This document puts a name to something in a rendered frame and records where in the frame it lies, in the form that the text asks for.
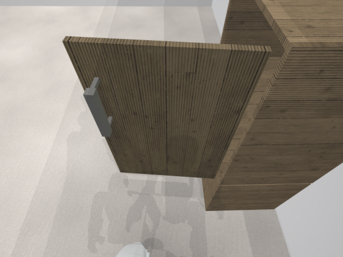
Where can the cupboard door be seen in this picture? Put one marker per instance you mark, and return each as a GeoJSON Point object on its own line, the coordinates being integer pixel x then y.
{"type": "Point", "coordinates": [175, 105]}

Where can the robot left thigh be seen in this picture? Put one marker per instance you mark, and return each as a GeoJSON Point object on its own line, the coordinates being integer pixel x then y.
{"type": "Point", "coordinates": [133, 250]}

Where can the handle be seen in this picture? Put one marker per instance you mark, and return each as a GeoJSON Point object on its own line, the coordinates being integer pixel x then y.
{"type": "Point", "coordinates": [94, 103]}

